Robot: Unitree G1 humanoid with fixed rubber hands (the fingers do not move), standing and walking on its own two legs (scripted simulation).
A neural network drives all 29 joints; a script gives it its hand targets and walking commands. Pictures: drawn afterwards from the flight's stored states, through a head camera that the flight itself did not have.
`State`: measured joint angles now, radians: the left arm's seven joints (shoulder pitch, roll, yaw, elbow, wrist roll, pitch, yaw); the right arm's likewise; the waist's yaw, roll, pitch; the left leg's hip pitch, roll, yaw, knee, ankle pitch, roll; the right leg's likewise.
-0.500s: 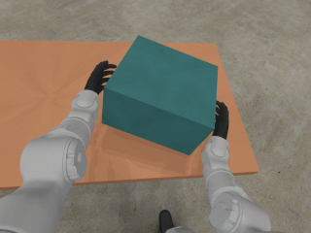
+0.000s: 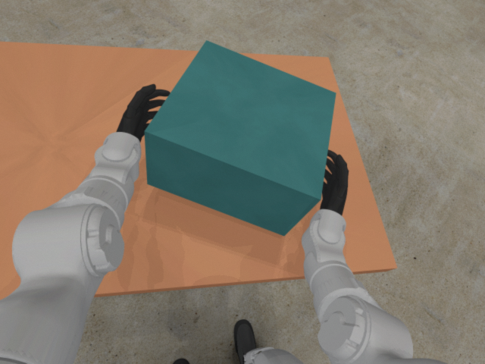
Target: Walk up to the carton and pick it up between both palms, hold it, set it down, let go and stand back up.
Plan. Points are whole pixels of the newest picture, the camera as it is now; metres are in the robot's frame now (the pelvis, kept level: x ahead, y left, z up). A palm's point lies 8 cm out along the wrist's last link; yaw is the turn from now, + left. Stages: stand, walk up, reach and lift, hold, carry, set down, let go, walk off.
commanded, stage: set down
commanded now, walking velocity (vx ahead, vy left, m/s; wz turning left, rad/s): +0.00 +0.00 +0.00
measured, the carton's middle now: (244, 137) +0.49 -0.11 -0.01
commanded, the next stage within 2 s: none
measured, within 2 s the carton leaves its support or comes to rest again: rests again in 1.96 s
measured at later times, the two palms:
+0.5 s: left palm (132, 143) +0.49 +0.09 +0.01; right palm (328, 209) +0.32 -0.23 -0.02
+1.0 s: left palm (131, 145) +0.50 +0.09 -0.01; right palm (326, 205) +0.34 -0.23 -0.03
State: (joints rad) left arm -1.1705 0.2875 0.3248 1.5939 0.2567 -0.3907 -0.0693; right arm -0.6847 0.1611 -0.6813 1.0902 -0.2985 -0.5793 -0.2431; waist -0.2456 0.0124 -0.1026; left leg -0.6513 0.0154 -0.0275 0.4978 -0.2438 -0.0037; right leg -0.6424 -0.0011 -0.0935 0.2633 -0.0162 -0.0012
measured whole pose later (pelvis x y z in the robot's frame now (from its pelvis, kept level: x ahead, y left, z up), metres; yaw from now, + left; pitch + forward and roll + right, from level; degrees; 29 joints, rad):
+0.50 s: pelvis -0.02 +0.00 -0.01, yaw +0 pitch +26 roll -3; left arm -1.22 0.32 0.32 1.65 0.27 -0.42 -0.06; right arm -0.76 0.15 -0.76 1.15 -0.36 -0.62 -0.24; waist -0.24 0.03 -0.10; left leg -0.77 0.01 -0.03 0.56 -0.23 0.00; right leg -0.76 -0.01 -0.10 0.32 0.00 0.00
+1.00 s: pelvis +0.00 +0.01 -0.02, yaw -1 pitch +25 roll -3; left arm -1.21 0.34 0.25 1.75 0.18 -0.50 -0.11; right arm -0.75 0.09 -0.68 1.19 -0.30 -0.60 -0.19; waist -0.25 0.04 -0.10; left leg -0.78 0.01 -0.01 0.68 -0.33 0.01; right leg -0.80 -0.01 -0.08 0.49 -0.12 0.01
